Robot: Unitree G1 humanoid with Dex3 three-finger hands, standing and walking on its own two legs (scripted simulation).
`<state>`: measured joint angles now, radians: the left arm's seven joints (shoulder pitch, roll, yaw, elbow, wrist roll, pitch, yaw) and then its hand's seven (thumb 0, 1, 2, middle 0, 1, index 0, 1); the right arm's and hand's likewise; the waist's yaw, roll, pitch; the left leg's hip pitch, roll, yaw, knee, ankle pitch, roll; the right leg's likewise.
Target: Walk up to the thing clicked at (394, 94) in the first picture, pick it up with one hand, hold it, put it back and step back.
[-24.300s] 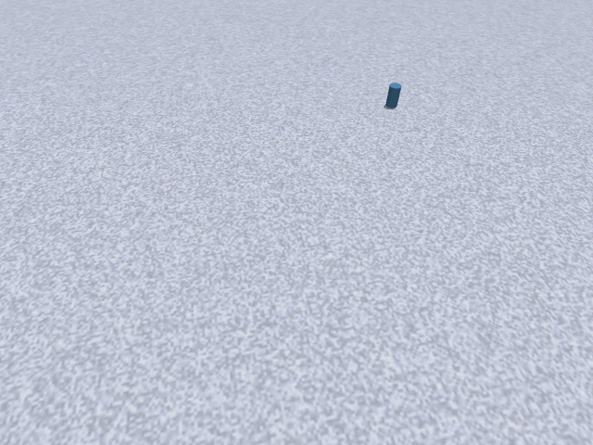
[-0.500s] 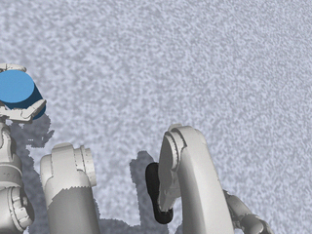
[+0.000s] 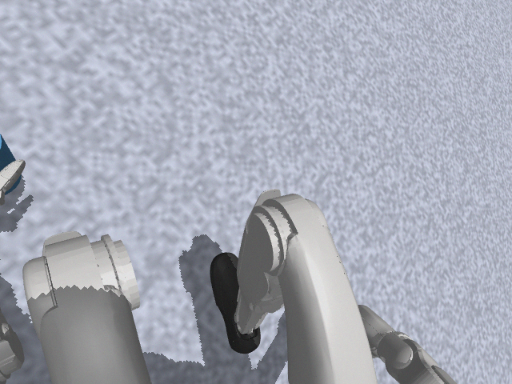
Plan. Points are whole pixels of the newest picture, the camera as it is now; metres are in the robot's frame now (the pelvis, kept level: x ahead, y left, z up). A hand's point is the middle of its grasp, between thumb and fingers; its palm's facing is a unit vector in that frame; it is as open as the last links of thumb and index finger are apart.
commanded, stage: lower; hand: left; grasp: from the side
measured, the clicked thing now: out of the picture +0.44 +0.26 -0.19
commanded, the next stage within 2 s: loosen in 0.62 s
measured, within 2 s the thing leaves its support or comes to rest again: rests again in 1.20 s
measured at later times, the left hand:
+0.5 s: hand out of the picture +0.44 +0.26 -0.19, palm faces +0.30 -0.95 -0.03, open 9.8 cm
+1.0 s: hand out of the picture +0.44 +0.26 -0.20, palm faces +0.31 -0.95 -0.01, open 9.8 cm
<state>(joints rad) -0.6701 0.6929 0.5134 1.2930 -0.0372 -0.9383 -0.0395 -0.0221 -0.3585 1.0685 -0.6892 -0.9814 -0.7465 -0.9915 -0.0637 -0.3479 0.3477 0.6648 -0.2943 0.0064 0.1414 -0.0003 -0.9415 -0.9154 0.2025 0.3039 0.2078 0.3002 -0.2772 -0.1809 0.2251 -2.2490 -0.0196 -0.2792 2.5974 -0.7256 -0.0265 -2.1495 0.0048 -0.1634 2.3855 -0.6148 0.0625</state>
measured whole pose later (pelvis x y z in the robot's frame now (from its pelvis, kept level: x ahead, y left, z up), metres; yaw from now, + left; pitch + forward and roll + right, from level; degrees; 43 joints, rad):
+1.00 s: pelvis -0.01 +0.01 -0.01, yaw -4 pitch +14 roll -18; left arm -0.70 0.84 0.50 1.47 -0.03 -1.08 0.05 -0.02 -0.22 0.82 -0.71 -0.83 -0.76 -0.84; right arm -0.18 -0.37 0.51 0.59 -0.38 0.01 0.14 0.00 -0.92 -0.90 0.20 0.30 0.21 0.30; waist -0.29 -0.28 0.33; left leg -2.21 -0.01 -0.38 2.66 -0.73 -0.02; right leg -2.08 0.04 -0.24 2.36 -0.57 0.08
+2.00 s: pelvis -0.01 +0.01 +0.03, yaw +0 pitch +24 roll -15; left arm -0.56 0.73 0.42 1.07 0.08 -0.59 -0.15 -0.01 -0.56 0.09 -0.08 -0.06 -0.07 -0.06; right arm -0.01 -0.30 0.24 0.58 -0.14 0.10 0.10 0.00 -0.93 -0.92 0.20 0.31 0.21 0.30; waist -0.17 -0.13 0.05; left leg -2.22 0.01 -0.22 2.48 -0.70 0.02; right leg -2.11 0.00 -0.14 2.27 -0.60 0.03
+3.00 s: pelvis +0.09 +0.00 +0.39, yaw +11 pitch +15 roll -3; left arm 0.34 0.24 0.02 0.12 -0.02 0.28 0.18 -0.01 -0.48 0.09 -0.06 -0.07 -0.06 -0.07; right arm 0.27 -0.21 0.02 0.49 0.04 -0.02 -0.17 0.01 -0.90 -0.90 0.20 0.31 0.21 0.30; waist -0.05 0.02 -0.17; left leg -0.88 0.05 -0.04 1.17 -0.55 -0.02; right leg -0.87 -0.02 -0.05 1.10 -0.50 0.02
